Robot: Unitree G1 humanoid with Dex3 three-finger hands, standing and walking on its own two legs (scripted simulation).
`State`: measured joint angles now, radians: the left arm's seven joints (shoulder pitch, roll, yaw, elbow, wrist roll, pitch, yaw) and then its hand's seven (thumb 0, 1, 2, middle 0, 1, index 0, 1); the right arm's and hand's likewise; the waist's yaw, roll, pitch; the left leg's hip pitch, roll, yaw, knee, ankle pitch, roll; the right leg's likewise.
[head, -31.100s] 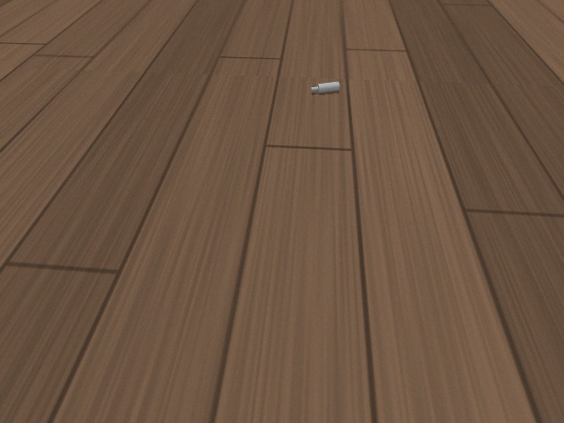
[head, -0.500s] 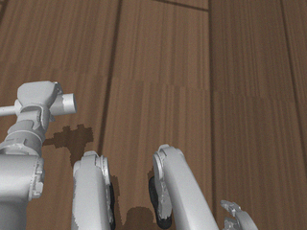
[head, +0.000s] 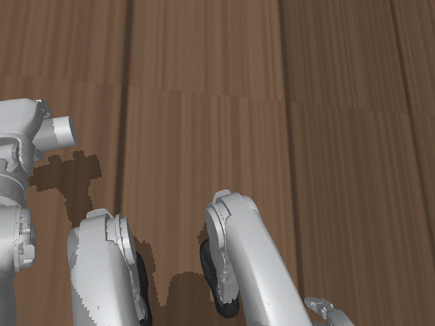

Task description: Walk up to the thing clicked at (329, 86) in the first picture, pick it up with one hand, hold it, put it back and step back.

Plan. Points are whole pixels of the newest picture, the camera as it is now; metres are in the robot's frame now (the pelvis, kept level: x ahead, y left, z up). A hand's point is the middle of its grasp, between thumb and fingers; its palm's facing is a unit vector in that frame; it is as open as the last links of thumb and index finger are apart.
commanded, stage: crouch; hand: left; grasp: from above
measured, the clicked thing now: (16, 140) +0.47 +0.32 -0.20
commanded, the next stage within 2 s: lower in 0.12 s
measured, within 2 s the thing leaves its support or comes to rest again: neither
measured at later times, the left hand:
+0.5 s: hand (36, 143) +0.47 +0.29 -0.22, palm faces -0.45 -0.08 -0.89, open 8.9 cm
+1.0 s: hand (47, 146) +0.47 +0.29 -0.27, palm faces -0.45 -0.11 -0.89, open 9.0 cm
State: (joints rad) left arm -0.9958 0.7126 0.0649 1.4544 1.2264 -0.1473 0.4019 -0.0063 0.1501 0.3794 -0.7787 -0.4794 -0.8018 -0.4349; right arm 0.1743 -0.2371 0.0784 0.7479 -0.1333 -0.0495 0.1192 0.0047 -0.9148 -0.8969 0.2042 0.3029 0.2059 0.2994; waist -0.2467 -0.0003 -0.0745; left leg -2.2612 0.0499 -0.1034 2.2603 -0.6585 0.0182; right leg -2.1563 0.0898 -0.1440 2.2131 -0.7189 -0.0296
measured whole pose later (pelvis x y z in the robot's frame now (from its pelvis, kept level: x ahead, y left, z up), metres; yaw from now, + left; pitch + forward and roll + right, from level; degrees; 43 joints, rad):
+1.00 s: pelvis +0.00 +0.00 -0.06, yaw -5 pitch +31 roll -11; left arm -1.02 0.89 0.13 1.56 1.23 -0.17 0.47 -0.01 0.14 0.40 -0.77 -0.50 -0.79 -0.46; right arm 0.14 -0.28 0.22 0.69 -0.19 -0.12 0.16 0.00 -0.91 -0.89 0.21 0.30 0.21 0.30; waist -0.32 -0.08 0.08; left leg -2.38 0.06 -0.19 2.48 -0.67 0.02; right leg -2.25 0.11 -0.23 2.37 -0.70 -0.02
